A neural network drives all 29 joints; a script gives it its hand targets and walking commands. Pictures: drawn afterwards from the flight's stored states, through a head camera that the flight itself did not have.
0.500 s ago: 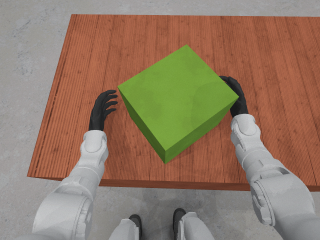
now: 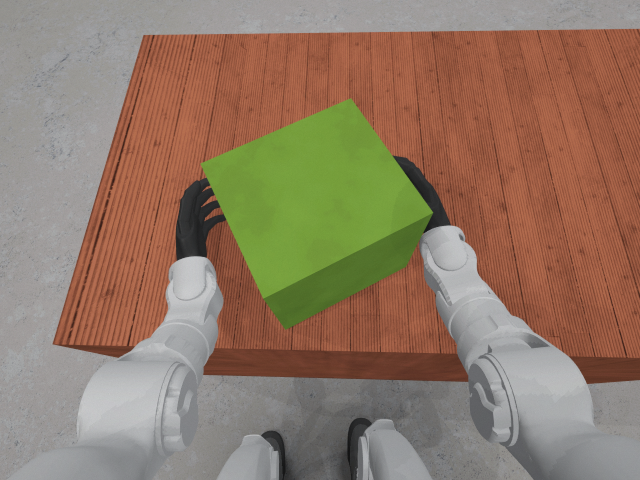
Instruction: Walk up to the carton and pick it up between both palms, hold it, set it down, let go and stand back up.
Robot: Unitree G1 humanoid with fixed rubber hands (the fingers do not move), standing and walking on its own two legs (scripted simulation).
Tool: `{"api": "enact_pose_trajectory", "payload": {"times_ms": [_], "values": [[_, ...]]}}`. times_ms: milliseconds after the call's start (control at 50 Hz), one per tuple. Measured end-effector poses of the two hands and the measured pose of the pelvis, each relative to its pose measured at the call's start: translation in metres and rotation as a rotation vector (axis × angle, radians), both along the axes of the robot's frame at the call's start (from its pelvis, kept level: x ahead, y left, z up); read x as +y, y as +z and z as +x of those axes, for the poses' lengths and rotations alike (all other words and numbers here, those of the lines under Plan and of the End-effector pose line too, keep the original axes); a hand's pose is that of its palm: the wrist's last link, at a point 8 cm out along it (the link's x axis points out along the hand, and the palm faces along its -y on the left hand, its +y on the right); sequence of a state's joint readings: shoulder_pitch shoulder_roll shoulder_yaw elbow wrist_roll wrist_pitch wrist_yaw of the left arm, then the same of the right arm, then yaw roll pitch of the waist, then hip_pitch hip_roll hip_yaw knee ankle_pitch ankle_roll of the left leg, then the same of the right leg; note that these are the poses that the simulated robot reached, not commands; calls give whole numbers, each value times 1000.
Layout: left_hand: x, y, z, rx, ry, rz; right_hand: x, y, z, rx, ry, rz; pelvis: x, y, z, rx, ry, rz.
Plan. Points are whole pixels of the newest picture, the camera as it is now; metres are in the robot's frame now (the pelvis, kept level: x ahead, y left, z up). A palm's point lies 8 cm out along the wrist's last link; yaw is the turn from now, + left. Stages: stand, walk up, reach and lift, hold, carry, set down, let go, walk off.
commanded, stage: reach and lift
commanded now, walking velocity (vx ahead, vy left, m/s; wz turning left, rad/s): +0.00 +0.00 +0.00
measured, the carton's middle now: (316, 221) +0.42 +0.00 -0.01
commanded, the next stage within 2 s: none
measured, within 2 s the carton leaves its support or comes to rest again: neither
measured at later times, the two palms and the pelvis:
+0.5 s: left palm (194, 245) +0.41 +0.16 -0.03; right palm (426, 214) +0.43 -0.14 -0.02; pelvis +0.00 +0.00 +0.00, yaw +0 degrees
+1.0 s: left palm (194, 245) +0.41 +0.16 -0.03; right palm (426, 214) +0.43 -0.14 -0.02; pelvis +0.00 +0.00 +0.00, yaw +0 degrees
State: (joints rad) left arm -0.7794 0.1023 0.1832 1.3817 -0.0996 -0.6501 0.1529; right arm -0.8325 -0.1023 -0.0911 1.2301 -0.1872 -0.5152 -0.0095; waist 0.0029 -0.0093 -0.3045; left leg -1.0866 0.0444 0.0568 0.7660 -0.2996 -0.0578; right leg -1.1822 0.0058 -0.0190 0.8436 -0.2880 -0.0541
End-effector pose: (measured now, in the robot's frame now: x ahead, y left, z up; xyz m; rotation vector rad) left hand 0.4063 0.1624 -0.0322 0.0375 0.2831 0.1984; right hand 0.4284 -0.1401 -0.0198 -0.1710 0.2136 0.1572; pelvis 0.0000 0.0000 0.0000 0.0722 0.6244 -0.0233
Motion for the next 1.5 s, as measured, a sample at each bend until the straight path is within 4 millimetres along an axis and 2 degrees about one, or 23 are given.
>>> {"api": "enact_pose_trajectory", "payload": {"times_ms": [1500], "values": [[2, 0, -1, -5, 6, 0, 2, -1, -2, -6, -5, 6, 2, -3, 1, -15, 0, -3]]}}
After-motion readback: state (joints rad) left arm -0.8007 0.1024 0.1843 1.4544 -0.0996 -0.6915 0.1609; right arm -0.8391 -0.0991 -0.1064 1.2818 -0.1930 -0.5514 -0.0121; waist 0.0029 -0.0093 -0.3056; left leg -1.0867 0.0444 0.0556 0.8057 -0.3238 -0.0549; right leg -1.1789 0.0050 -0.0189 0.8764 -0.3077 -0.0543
